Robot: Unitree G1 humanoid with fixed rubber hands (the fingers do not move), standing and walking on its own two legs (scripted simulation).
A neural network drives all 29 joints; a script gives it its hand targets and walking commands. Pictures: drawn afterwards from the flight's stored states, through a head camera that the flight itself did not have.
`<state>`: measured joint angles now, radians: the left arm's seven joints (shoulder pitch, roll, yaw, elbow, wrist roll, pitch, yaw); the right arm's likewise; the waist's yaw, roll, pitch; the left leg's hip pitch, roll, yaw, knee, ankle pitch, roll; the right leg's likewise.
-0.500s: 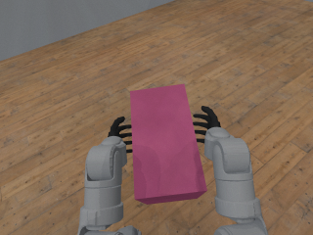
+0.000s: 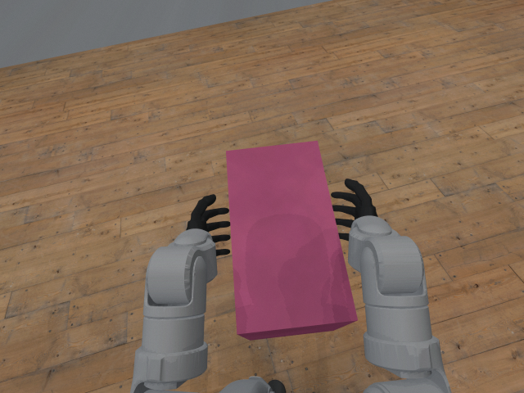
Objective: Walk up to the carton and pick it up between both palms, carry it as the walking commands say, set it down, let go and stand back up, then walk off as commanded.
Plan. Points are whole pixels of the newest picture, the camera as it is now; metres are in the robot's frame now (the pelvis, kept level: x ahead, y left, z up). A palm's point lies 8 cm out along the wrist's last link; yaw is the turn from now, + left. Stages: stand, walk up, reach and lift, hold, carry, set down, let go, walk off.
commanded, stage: carry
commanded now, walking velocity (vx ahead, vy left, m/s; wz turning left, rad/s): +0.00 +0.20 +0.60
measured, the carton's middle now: (282, 245) +0.34 +0.00 +0.00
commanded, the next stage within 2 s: none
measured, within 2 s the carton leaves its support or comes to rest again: neither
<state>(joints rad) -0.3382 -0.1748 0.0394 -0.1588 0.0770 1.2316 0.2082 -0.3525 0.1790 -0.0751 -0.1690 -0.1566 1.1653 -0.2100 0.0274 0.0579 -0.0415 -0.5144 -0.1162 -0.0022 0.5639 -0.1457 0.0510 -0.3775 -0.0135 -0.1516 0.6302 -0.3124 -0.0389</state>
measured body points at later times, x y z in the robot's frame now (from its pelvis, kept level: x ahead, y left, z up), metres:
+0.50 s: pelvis -0.06 +0.13 +0.00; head -0.05 +0.14 +0.45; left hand +0.19 +0.35 +0.06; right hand +0.28 +0.13 +0.08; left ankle -0.03 +0.26 -0.72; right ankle -0.02 +0.00 -0.67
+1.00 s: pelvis -0.08 +0.16 +0.01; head -0.12 +0.15 +0.46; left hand +0.17 +0.36 +0.10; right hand +0.25 +0.15 +0.12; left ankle -0.03 +0.26 -0.72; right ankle -0.04 +0.07 -0.72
